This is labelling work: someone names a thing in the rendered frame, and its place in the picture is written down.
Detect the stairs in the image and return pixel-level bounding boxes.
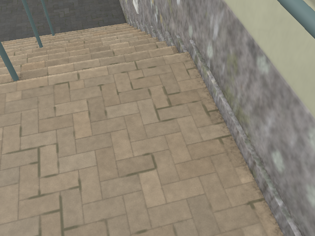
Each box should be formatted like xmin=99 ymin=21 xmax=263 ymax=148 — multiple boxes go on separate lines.
xmin=0 ymin=23 xmax=179 ymax=84

